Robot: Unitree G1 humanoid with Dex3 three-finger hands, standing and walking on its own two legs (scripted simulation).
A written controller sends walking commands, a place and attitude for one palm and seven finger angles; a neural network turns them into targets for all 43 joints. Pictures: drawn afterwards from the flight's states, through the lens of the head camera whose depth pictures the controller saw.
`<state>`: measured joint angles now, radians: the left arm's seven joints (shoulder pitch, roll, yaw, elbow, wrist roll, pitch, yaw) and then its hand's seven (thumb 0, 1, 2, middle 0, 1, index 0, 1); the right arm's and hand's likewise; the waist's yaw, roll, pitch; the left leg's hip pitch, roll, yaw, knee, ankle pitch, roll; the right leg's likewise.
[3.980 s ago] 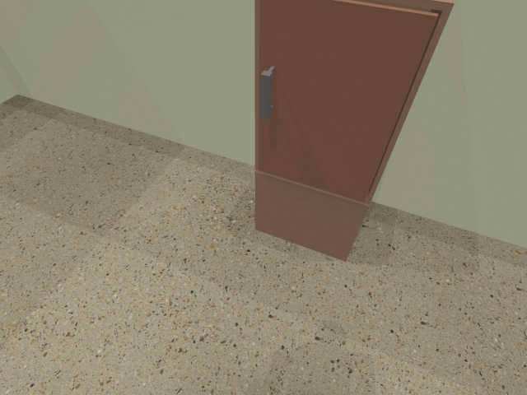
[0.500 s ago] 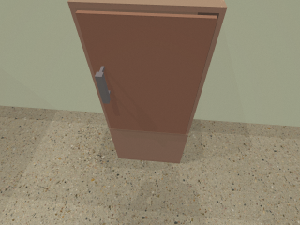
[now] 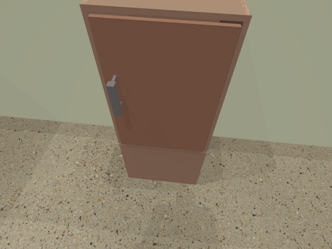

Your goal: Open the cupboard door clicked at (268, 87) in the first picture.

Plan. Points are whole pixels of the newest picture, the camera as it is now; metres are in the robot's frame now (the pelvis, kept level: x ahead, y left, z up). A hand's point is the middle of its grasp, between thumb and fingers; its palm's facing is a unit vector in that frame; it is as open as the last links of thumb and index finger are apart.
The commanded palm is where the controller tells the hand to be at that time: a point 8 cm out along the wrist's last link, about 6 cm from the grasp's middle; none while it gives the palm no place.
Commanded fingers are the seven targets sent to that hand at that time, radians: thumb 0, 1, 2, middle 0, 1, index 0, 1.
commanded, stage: look again from close up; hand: left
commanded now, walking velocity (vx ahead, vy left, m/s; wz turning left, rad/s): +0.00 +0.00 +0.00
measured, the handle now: (116, 95) +0.58 +0.20 +0.00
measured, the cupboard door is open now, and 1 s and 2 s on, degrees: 0 0 0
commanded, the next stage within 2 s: shuffle to correct the standing spot in 0.36 s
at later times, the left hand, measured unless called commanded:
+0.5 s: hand out of the picture -0.04 +0.23 -0.18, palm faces +0.03 -0.97 -0.23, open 7.4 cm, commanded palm none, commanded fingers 0.00 0.90 0.90 -0.20 -0.30 -0.20 -0.30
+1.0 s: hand out of the picture -0.01 +0.20 -0.19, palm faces +0.04 -0.99 -0.13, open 7.4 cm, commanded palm none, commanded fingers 0.00 0.90 0.90 -0.20 -0.30 -0.20 -0.30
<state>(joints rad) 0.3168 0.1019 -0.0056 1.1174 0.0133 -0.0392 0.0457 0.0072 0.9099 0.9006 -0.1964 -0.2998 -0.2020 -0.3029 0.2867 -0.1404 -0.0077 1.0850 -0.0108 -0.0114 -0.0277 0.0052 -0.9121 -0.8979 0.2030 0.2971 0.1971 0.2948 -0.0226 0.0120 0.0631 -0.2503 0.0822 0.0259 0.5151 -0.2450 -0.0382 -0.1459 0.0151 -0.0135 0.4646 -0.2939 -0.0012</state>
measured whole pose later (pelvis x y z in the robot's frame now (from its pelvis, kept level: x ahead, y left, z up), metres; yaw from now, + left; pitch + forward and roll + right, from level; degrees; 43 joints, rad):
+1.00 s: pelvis +0.02 +0.04 -0.01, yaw -2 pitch -1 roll +0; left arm 0.42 0.13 0.02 1.07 0.02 -0.03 0.01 0.01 0.91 0.90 -0.20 -0.30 -0.20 -0.30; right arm 0.34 -0.14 -0.01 1.07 -0.02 -0.03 0.00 0.01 -0.91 -0.90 0.20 0.30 0.20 0.29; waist 0.02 -0.04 -0.01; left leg -0.28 0.01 0.09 0.64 -0.36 0.02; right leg -0.20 -0.04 0.08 0.62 -0.41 0.05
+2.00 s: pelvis -0.01 +0.04 +0.00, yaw -3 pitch -2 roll +0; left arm 0.35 0.14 -0.02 1.09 0.02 0.00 0.03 0.01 0.91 0.90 -0.20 -0.30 -0.20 -0.30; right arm 0.32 -0.14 0.00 1.04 -0.02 -0.01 -0.01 0.01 -0.91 -0.90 0.20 0.30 0.20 0.29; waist -0.02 0.01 0.03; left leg -0.26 0.03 0.09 0.54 -0.25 0.02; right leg -0.26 -0.04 -0.06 0.53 -0.25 0.01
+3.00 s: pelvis -0.02 +0.02 -0.09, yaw +0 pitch +12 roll +0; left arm 0.45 0.21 0.21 0.14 -0.32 -0.51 -0.42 0.01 0.59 0.77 -0.22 -0.50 -0.23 -0.51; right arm 0.14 -0.27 -0.08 0.49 0.03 -0.28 -0.02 0.01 -0.91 -0.90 0.20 0.30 0.20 0.30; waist 0.02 -0.03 -0.13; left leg -0.88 0.05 0.02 1.19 -0.53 -0.01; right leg -0.85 -0.03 -0.08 1.19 -0.55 -0.03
